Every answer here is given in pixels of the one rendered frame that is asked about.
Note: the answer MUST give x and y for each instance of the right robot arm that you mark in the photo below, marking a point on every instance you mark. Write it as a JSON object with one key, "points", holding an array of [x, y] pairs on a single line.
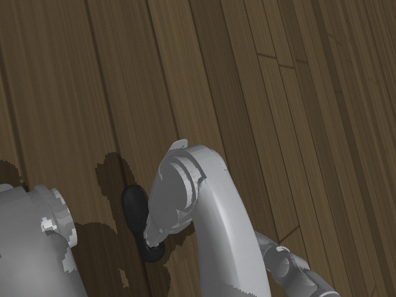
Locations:
{"points": [[294, 275]]}

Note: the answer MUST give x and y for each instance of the right robot foot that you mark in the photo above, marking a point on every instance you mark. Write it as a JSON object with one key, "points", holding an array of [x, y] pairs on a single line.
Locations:
{"points": [[134, 202]]}

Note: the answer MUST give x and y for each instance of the right robot hand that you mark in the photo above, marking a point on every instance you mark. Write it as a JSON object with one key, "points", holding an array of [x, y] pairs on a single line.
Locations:
{"points": [[265, 243]]}

